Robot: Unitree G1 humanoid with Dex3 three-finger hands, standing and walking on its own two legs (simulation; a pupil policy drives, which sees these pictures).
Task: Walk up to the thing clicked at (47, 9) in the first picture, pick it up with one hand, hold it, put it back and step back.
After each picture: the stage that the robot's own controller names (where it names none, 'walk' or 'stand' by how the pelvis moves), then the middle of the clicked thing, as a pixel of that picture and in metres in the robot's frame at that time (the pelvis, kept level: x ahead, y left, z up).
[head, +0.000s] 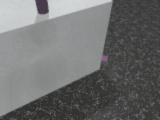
stand; out of the picture +0.91 +0.23 +0.11
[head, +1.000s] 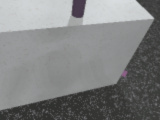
walk; out of the picture +0.81 +0.02 +0.12
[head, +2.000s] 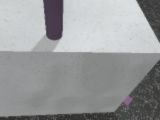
sink last; (53, 9) +0.57 +0.12 +0.13
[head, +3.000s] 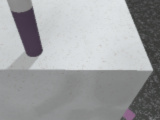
stand; (27, 26) +0.51 +0.21 +0.13
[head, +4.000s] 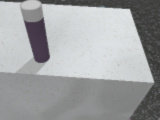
stand; (37, 35) +0.52 +0.18 +0.11
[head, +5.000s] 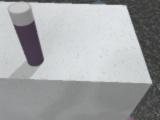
stand; (29, 38) +0.49 +0.21 +0.10
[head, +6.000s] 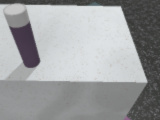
stand; (24, 39) +0.49 +0.22 +0.10
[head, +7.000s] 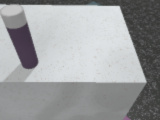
stand; (22, 40) +0.48 +0.23 +0.10
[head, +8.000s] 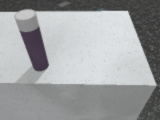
rise first; (34, 43) +0.48 +0.22 +0.11
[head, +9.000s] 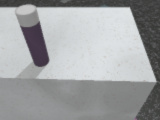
go down; (34, 39) +0.50 +0.22 +0.11
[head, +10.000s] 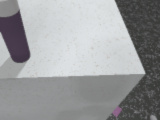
go down; (13, 31) +0.48 +0.20 +0.12
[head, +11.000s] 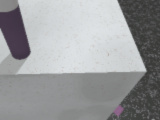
go down; (12, 27) +0.49 +0.20 +0.13
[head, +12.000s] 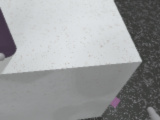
close in; out of the picture +0.48 +0.22 +0.15
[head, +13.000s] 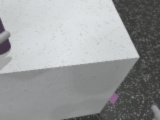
lift; out of the picture +0.50 +0.23 +0.16
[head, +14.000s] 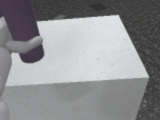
lift; (19, 15) +0.35 +0.15 +0.33
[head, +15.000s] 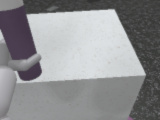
hold; (18, 37) +0.36 +0.17 +0.25
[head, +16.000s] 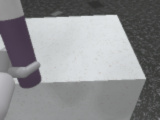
hold; (19, 45) +0.35 +0.18 +0.23
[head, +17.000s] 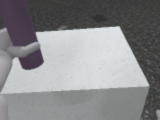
crouch; (19, 25) +0.36 +0.17 +0.32
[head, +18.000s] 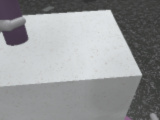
crouch; (4, 0) +0.46 +0.19 +0.31
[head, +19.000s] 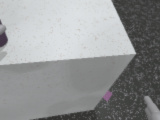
lower; out of the picture +0.52 +0.23 +0.16
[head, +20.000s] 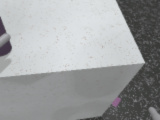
lower; out of the picture +0.49 +0.23 +0.16
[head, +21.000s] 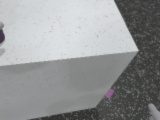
lower; out of the picture +0.52 +0.24 +0.17
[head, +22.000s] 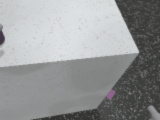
lower; out of the picture +0.51 +0.24 +0.17
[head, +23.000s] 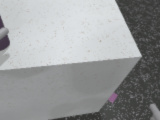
loosen; out of the picture +0.51 +0.23 +0.17
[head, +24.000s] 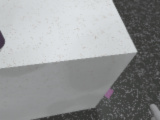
withdraw; out of the picture +0.49 +0.23 +0.16
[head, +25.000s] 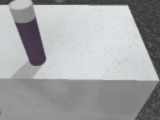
sink last; (30, 36) +0.48 +0.22 +0.14
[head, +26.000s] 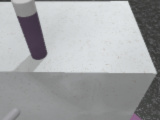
stand; (32, 30) +0.51 +0.22 +0.14
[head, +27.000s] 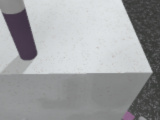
stand; (20, 29) +0.49 +0.22 +0.15
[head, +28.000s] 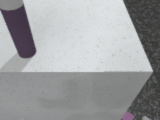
stand; (18, 26) +0.49 +0.23 +0.16
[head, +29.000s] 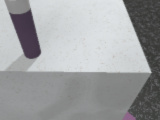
stand; (25, 28) +0.51 +0.22 +0.14
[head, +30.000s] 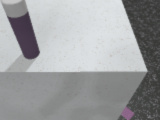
walk; (23, 30) +0.51 +0.22 +0.11
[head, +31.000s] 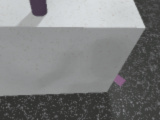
walk; out of the picture +0.68 +0.20 +0.13
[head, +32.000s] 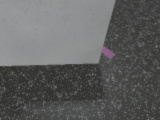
walk; out of the picture +1.00 +0.29 +0.13
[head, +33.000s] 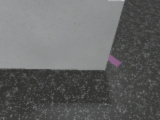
stand; out of the picture +1.10 +0.20 +0.12
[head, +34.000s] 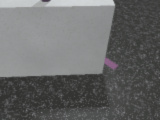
stand; out of the picture +1.10 +0.23 +0.10
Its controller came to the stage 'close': yes
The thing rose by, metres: 0.23
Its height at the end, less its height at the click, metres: +0.00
